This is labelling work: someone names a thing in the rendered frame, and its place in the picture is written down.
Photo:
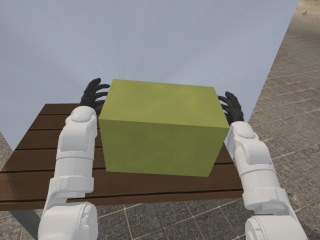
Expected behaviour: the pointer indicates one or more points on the robot right upper arm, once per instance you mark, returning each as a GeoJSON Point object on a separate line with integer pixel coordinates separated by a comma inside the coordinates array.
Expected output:
{"type": "Point", "coordinates": [273, 227]}

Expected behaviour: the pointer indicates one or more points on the right robot forearm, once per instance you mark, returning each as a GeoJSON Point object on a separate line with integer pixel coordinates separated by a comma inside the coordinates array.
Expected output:
{"type": "Point", "coordinates": [262, 191]}

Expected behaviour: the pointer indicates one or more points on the left robot forearm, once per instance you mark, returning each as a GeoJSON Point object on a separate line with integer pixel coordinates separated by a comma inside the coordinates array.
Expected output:
{"type": "Point", "coordinates": [74, 159]}

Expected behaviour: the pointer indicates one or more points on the left robot hand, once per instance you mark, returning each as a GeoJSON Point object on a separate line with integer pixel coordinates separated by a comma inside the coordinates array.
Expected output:
{"type": "Point", "coordinates": [90, 95]}

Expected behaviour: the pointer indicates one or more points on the robot left upper arm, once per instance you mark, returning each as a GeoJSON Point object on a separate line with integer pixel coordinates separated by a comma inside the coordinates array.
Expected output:
{"type": "Point", "coordinates": [70, 221]}

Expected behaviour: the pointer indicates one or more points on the carton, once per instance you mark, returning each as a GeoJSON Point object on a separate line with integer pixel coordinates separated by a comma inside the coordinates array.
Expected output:
{"type": "Point", "coordinates": [161, 128]}

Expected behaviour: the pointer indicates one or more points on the right robot hand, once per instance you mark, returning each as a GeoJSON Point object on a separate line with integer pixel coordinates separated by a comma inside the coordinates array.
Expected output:
{"type": "Point", "coordinates": [233, 108]}

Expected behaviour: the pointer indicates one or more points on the table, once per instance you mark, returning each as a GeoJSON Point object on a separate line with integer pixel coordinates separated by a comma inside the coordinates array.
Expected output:
{"type": "Point", "coordinates": [25, 178]}

